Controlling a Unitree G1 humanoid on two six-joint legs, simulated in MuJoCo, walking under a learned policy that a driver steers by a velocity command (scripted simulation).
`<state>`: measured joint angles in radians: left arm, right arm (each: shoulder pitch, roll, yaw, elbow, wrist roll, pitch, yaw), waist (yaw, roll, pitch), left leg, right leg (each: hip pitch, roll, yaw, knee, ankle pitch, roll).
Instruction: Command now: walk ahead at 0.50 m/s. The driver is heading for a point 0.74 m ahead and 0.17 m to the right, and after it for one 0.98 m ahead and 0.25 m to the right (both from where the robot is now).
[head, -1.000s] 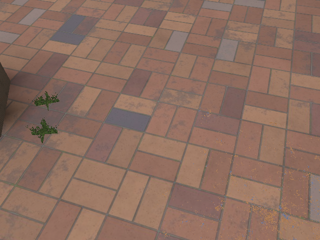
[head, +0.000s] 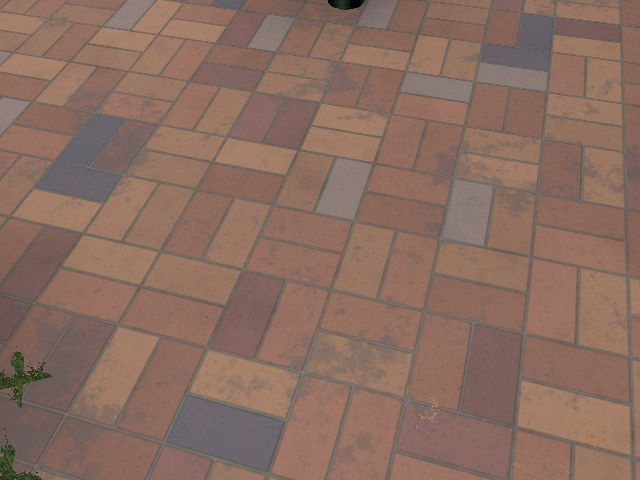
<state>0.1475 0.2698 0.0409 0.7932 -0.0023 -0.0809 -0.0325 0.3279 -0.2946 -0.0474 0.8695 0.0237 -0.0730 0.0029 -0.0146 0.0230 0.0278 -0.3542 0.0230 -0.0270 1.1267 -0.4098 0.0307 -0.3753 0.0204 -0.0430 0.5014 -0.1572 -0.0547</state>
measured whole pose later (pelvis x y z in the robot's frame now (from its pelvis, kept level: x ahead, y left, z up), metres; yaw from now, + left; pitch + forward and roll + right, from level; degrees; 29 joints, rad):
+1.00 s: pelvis +0.53 -0.03 -0.02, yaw -21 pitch +1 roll +1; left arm 0.12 0.29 0.09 0.73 -0.02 -0.03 -0.04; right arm 0.24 -0.29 -0.07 0.90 0.02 -0.07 -0.01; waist -0.02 0.00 0.08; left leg -0.18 0.07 0.08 1.05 -0.51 -0.03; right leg -0.47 0.03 -0.05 0.65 -0.20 -0.11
